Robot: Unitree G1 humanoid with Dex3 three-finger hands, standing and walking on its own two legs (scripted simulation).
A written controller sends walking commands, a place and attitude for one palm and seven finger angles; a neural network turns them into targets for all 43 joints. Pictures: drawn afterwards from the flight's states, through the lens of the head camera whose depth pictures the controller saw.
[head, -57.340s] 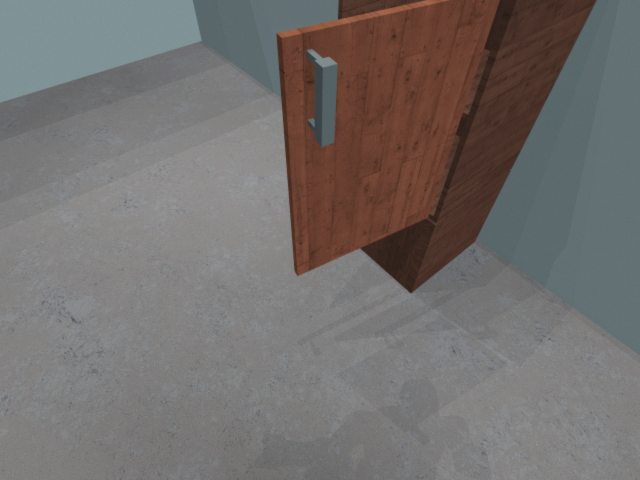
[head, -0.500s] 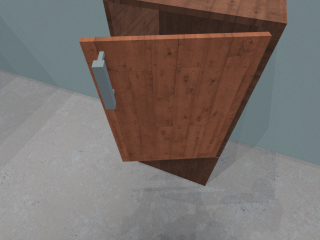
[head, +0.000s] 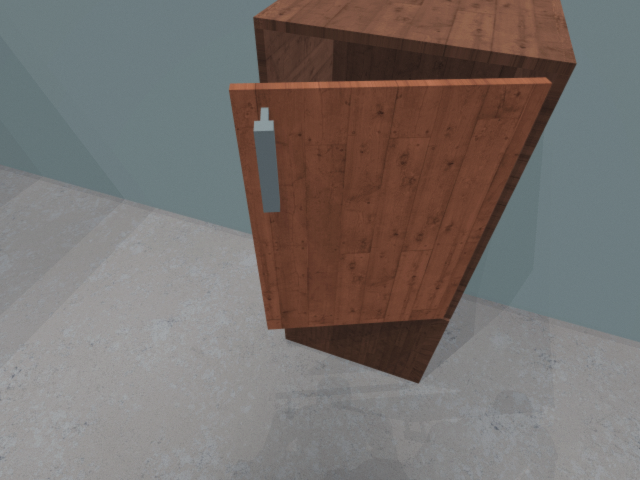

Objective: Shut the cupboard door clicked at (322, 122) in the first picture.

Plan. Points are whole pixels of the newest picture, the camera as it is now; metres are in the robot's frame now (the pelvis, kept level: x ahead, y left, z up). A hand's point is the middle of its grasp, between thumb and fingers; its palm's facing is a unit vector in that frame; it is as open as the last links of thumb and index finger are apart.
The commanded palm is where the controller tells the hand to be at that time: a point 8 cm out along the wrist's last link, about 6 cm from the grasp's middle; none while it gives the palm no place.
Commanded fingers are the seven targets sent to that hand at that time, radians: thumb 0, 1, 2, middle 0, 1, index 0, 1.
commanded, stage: come to a stop and stand still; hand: left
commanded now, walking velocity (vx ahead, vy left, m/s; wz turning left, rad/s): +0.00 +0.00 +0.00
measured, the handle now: (268, 160) +0.49 +0.10 +0.16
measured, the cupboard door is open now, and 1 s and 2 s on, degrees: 24 24 24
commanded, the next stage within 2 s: look again from close up in 1.16 s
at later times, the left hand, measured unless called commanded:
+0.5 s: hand out of the picture +0.05 +0.16 -0.18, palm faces +0.01 -0.98 -0.18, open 7.3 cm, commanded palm none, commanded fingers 0.00 0.90 0.90 -0.20 -0.30 -0.20 -0.30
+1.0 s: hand out of the picture +0.10 +0.17 -0.17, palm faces +0.00 -0.98 -0.22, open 7.4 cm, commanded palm none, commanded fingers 0.00 0.90 0.90 -0.20 -0.30 -0.20 -0.30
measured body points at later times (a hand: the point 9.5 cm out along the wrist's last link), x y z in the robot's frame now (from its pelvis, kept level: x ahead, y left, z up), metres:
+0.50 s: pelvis +0.04 -0.01 +0.00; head +0.05 +0.00 +0.45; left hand +0.05 +0.21 -0.16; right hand +0.08 -0.24 -0.15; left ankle +0.01 +0.06 -0.74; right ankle +0.05 -0.16 -0.74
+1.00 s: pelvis +0.05 -0.02 +0.00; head +0.07 -0.01 +0.45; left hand +0.10 +0.22 -0.15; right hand +0.08 -0.26 -0.15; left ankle +0.01 +0.06 -0.74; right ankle +0.05 -0.16 -0.74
